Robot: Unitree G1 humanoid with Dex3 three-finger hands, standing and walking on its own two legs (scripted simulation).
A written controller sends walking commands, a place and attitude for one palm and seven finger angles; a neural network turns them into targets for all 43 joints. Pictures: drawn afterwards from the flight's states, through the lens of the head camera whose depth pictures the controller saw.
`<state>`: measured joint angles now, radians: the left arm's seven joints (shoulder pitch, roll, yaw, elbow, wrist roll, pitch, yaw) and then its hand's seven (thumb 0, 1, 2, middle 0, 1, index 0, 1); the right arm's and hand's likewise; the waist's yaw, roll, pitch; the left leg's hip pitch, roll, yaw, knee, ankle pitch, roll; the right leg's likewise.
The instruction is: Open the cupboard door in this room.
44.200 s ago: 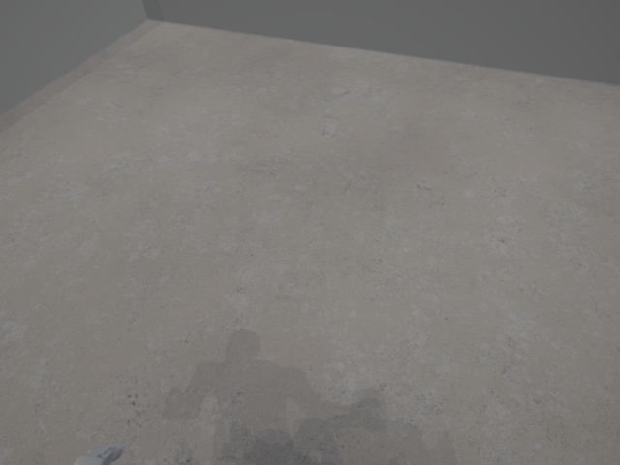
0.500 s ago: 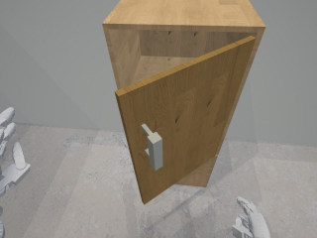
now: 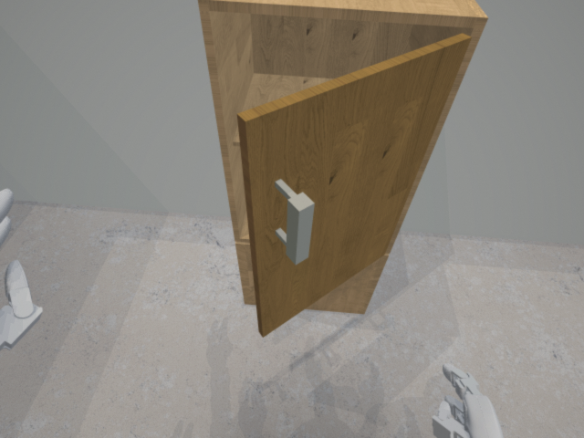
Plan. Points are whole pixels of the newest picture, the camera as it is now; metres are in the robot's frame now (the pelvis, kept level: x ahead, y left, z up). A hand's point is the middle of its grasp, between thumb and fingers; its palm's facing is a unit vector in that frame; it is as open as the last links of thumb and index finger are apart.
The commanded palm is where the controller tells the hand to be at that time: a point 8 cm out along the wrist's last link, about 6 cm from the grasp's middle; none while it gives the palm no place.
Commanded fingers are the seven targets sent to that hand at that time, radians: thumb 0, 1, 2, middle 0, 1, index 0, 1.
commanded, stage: step back with the hand held close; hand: left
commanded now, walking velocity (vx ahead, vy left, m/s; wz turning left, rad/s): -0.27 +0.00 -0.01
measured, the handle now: (289, 221) +0.39 +0.03 +0.08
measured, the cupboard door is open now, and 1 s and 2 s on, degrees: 41 41 41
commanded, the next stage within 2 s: stop stepping back and stand still in 0.58 s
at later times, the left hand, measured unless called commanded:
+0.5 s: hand out of the picture +0.14 +0.30 +0.18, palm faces +0.43 -0.81 -0.39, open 7.4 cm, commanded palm +0.08 +0.33 +0.18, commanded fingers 0.00 0.90 0.90 -0.20 -0.30 -0.20 -0.30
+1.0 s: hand out of the picture +0.00 +0.34 +0.17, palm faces +0.42 -0.80 -0.42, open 7.4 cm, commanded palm -0.02 +0.36 +0.18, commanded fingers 0.00 0.90 0.90 -0.20 -0.30 -0.20 -0.30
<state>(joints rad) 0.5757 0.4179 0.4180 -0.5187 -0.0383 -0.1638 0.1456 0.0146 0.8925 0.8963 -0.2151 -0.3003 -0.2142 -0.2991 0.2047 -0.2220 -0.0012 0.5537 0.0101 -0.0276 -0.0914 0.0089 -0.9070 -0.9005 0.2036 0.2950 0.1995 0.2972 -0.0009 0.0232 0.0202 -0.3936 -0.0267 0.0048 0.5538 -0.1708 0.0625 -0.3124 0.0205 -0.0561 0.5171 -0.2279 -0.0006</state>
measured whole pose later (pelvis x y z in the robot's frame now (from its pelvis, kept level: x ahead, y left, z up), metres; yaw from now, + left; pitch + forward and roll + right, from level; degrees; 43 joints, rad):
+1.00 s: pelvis -0.17 +0.06 +0.00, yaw -2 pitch -1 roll -3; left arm 0.64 0.44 0.47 -0.59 -0.06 -0.18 0.12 0.02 0.89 0.90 -0.21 -0.30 -0.21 -0.30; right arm 0.30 -0.21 -0.01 0.68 -0.01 -0.08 -0.07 0.01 -0.91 -0.90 0.20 0.30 0.20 0.30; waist 0.02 -0.04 -0.06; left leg -0.55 -0.04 -0.02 0.89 -0.28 -0.02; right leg -0.12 0.03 0.00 0.52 -0.38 -0.01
